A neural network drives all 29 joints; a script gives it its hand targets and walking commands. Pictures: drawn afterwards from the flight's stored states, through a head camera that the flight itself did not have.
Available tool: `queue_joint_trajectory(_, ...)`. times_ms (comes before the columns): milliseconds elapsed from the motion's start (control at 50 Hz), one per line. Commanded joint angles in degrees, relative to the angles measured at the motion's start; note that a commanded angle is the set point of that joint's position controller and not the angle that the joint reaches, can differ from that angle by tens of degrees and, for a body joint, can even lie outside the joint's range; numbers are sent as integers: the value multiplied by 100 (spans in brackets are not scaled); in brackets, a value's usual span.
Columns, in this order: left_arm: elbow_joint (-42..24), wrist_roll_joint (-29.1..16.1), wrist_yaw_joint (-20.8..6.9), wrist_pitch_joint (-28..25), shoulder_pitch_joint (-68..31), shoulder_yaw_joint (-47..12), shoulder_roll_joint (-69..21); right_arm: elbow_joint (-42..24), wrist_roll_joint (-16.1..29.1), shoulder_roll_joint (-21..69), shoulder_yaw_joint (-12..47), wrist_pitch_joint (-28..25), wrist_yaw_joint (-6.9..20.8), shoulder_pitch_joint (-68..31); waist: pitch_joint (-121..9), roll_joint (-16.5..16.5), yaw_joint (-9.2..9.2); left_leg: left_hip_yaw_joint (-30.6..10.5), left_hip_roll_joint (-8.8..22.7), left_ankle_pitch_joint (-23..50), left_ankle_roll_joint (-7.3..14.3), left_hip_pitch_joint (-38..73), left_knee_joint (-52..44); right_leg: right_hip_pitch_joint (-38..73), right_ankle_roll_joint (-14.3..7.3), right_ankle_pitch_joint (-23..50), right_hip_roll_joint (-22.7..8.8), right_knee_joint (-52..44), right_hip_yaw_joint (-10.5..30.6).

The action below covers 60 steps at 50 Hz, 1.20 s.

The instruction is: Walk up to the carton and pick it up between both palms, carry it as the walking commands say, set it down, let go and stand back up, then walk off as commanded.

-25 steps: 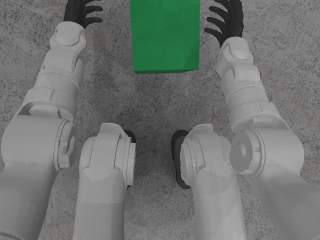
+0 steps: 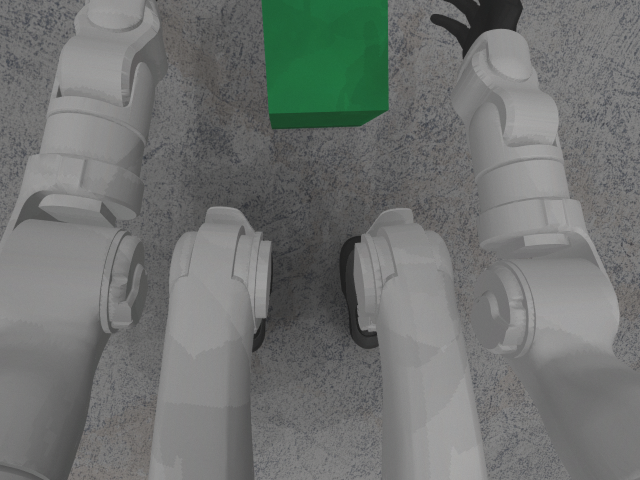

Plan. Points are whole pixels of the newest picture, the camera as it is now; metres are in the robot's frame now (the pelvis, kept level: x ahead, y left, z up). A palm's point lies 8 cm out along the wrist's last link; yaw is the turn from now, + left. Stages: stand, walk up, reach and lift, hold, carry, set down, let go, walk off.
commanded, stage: set down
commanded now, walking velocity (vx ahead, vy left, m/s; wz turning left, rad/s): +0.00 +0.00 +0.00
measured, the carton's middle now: (318, 43) +0.57 -0.01 -0.32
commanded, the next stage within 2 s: let go in 0.96 s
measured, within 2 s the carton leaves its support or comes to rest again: neither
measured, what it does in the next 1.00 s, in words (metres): rises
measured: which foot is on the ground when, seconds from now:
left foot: down 0.00-1.00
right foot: down 0.00-1.00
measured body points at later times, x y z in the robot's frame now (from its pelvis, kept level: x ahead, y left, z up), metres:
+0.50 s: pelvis +0.01 +0.01 +0.12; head +0.35 +0.04 +0.41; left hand +0.57 +0.18 +0.01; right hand +0.55 -0.14 +0.02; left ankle +0.14 +0.10 -0.38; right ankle +0.14 -0.11 -0.38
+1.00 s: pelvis +0.03 +0.01 +0.23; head +0.32 +0.03 +0.56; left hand +0.56 +0.19 +0.13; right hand +0.54 -0.14 +0.14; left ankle +0.14 +0.10 -0.38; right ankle +0.14 -0.11 -0.38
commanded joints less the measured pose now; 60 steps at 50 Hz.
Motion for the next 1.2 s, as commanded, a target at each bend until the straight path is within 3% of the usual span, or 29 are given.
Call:
queue_joint_trajectory(0, -923, -161, -56, 73, -2686, -125, 670, -1540, -21, -548, 251, 86, -141, -2189, -10492, 792, -248, -224, -35, 875, -47, 4912, -2076, 2903, -104, 638, -123, -1841, -358)
queue_joint_trajectory(60, -434, -158, -68, 168, -2399, -86, 616, -1751, -150, -655, 182, 74, -194, -2230, -11066, 484, -318, -200, -72, 1123, -52, 5099, -2202, 3329, -42, 851, -71, -2026, -412)
queue_joint_trajectory(120, -311, 210, -76, 183, -1941, 136, 677, -2132, -228, -631, 42, 67, -172, -2038, -11582, 588, -103, -208, -138, 1552, -51, 5552, -2499, 3436, 11, 1120, 13, -2253, -476)
queue_joint_trajectory(180, -1206, 279, -29, 204, -1796, 261, 816, -2506, -54, -440, 187, 180, -179, -1605, -12722, 673, 33, -232, -202, 2120, -48, 6385, -2692, 4033, 25, 1600, 72, -2404, -482)
queue_joint_trajectory(200, -1217, 235, 1, 184, -1847, 282, 796, -2341, -208, -547, 51, 159, -161, -1399, -12636, 677, -174, -332, -180, 2143, -92, 6516, -2750, 3860, 16, 1541, 94, -2457, -528)
queue_joint_trajectory(280, -3259, -34, 23, 286, -2416, 311, 857, -2795, -105, -472, 102, 414, -99, -1011, -13535, 956, -385, -391, -230, 2747, -158, 7715, -3027, 4371, -20, 1940, 188, -2738, -550)
queue_joint_trajectory(300, -2934, 38, 46, 329, -2393, 368, 896, -2563, -144, -368, 170, 476, -99, -877, -13169, 885, -324, -340, -209, 2694, -163, 7611, -3028, 4223, -15, 1805, 158, -2857, -527)
queue_joint_trajectory(340, -3088, -6, 3, 445, -2195, 198, 770, -2421, -218, -433, 31, 571, -77, -583, -13063, 1093, -681, -424, -157, 2657, -204, 7939, -3269, 4138, -52, 1763, 159, -3052, -594)
queue_joint_trajectory(360, -3422, 48, 12, 463, -2325, 342, 946, -2449, -187, -423, 24, 609, -55, -649, -12789, 1153, -534, -425, -108, 2535, -189, 7944, -3344, 4063, -83, 1603, 135, -3153, -514)
queue_joint_trajectory(420, -2498, -23, -50, 570, -1844, 166, 517, -2328, -260, -522, -112, 570, -42, -732, -12236, 1185, -727, -488, -16, 2606, -260, 7920, -3581, 3919, -95, 1547, 108, -3449, -456)
queue_joint_trajectory(440, -2430, 60, -52, 559, -1645, 351, 655, -2404, -322, -536, -103, 541, -42, -689, -12132, 1025, -565, -474, -47, 2542, -240, 7903, -3707, 4101, -90, 1476, 95, -3580, -425)
queue_joint_trajectory(460, -2347, 10, -29, 570, -1626, 193, 465, -2267, -304, -499, -122, 528, -32, -633, -12115, 1107, -689, -520, -8, 2556, -261, 8116, -3874, 4157, -75, 1516, 87, -3679, -449)
queue_joint_trajectory(500, -1683, 41, -101, 553, -1340, 142, 377, -2375, -236, -461, -17, 493, 27, -846, -11889, 991, -522, -524, -11, 2630, -227, 8047, -4044, 4109, -70, 1469, 87, -3922, -439)
queue_joint_trajectory(560, -1975, -26, -117, 510, -1057, 154, 395, -3093, -355, -564, -60, 410, 15, -813, -12792, 664, -626, -607, -30, 3313, -247, 8698, -4241, 4939, -7, 2162, 150, -4110, -476)
queue_joint_trajectory(620, -2054, -2, -131, 553, -1044, 243, 424, -3434, -264, -494, 137, 455, 0, -905, -13097, 521, -363, -499, -58, 3422, -244, 8853, -4532, 5733, 32, 2388, 110, -4436, -368)
queue_joint_trajectory(660, -2466, 11, -99, 583, -1396, 372, 537, -3373, -408, -671, 31, 524, 27, -915, -13109, 447, -473, -503, -39, 3190, -288, 8984, -4710, 5836, 10, 2197, 109, -4618, -383)
queue_joint_trajectory(720, -2740, -100, -166, 603, -1820, 246, 527, -3088, -406, -458, 153, 657, 46, -985, -12522, 543, -549, -447, 28, 2816, -282, 8947, -5061, 5991, 12, 2012, 44, -4948, -311)
queue_joint_trajectory(780, -1493, 65, -191, 581, -1491, 257, 381, -1449, -771, -433, -178, 616, 103, -435, -10707, 636, -839, -557, 174, 1998, -347, 8544, -5541, 5189, -40, 1184, -86, -5411, -319)
queue_joint_trajectory(820, -774, 133, -313, 443, -1253, 228, 196, -991, -897, -328, -229, 484, 166, -409, -9806, 730, -864, -546, 177, 1637, -346, 8040, -5733, 5117, -53, 978, -174, -5623, -251)
queue_joint_trajectory(840, -815, 239, -391, 307, -1302, 353, 177, -949, -1010, -131, -209, 398, 202, -345, -9735, 723, -753, -469, 147, 1826, -369, 7992, -5778, 5222, -39, 1184, -166, -5705, -249)
queue_joint_trajectory(860, 11, 352, -469, 241, -955, 470, 27, -398, -1196, 31, -212, 328, 249, -277, -8764, 617, -683, -451, 123, 1708, -356, 7391, -5898, 4877, 11, 1015, -218, -5778, -270)
queue_joint_trajectory(880, -409, 576, -492, 120, -1027, 698, 144, -812, -1278, -82, -405, 206, 250, -337, -9361, 537, -677, -476, 110, 1764, -336, 7662, -5938, 5208, 19, 1124, -151, -5849, -256)
queue_joint_trajectory(900, 326, 694, -548, 40, -664, 746, 33, -413, -1318, 168, -312, 145, 302, -137, -8621, 521, -508, -443, 99, 1748, -301, 7283, -6016, 5072, 55, 1092, -199, -5930, -198)
queue_joint_trajectory(920, -94, 846, -532, -117, -862, 858, 31, -312, -1507, 41, -618, 22, 325, -156, -8585, 714, -618, -428, 93, 1778, -337, 7400, -6090, 5055, 38, 1159, -183, -5936, -212)
queue_joint_trajectory(960, 54, 1183, -460, -297, -458, 1153, -8, -155, -1700, 124, -777, -194, 384, 48, -8288, 536, -505, -497, 117, 1994, -342, 7506, -6183, 4896, 25, 1146, -153, -6060, -239)
queue_joint_trajectory(1020, 1, 1497, -281, -460, 411, 1220, -477, -79, -1698, 216, -657, -410, 554, 530, -8125, 789, -248, -545, 179, 2881, -354, 8165, -6364, 4726, 60, 1421, -110, -6220, -233)
queue_joint_trajectory(1100, -731, 1531, -119, -617, 1382, 947, -883, -220, -2022, 116, -612, -623, 743, 1927, -8496, 878, -481, -728, 249, 4033, -463, 9041, -6649, 5115, 5, 2124, -62, -6535, -216)
queue_joint_trajectory(1160, -1984, 1513, 12, -814, 2217, 655, -998, -1132, -1801, 57, -248, -756, 891, 2925, -9162, 1095, -346, -863, 373, 5023, -480, 10180, -6838, 5609, -35, 2717, -41, -6708, -195)
queue_joint_trajectory(1180, -2518, 1469, 41, -932, 2327, 566, -995, -1618, -1716, 67, -76, -805, 941, 3070, -9394, 919, -337, -907, 355, 5550, -446, 10278, -6831, 5787, -16, 3171, -2, -6766, -189)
